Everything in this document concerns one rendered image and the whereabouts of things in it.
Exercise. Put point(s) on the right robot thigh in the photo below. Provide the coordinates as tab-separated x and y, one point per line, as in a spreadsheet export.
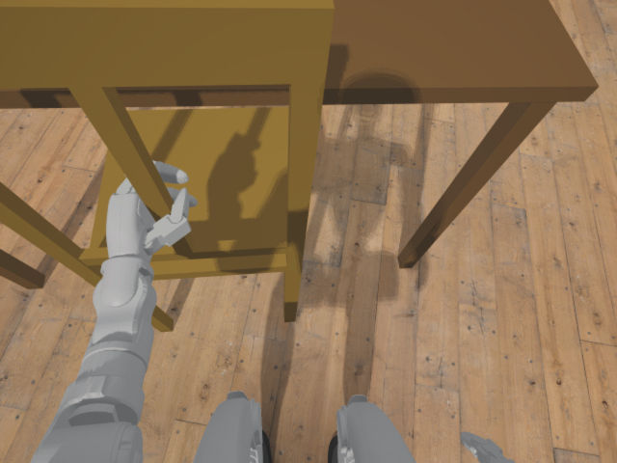
367	433

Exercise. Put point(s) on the left robot forearm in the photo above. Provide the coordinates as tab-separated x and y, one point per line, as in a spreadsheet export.
108	387

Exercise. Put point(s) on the chair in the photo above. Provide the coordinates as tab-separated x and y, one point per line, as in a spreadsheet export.
250	169

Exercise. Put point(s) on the right robot hand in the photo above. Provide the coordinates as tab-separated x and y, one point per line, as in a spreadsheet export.
485	450

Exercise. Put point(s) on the left robot hand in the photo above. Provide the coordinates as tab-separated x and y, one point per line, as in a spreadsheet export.
128	219

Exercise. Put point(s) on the right robot shin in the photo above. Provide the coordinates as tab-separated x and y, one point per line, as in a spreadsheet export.
340	456

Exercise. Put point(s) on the robot left upper arm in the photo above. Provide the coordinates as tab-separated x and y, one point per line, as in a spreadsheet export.
111	442

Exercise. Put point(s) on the table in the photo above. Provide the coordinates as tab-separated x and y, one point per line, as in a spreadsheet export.
404	52

